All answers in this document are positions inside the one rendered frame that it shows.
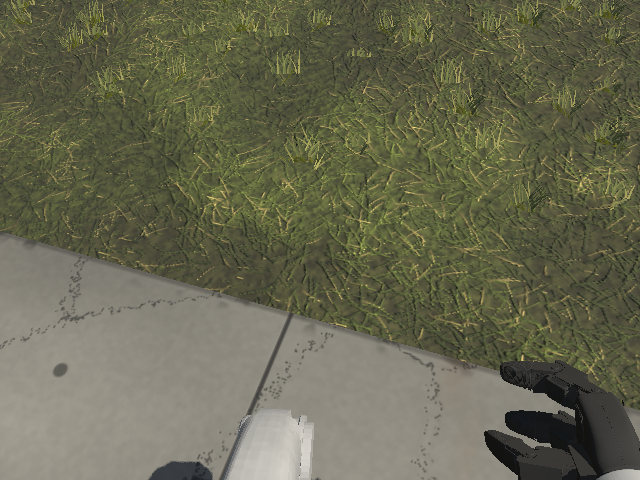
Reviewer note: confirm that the left robot shin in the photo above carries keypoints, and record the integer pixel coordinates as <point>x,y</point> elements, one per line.
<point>242,421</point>

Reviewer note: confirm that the left robot thigh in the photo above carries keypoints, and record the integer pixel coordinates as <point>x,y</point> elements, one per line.
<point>271,445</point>

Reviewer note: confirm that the robot right hand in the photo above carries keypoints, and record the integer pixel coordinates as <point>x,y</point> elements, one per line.
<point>600,439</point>

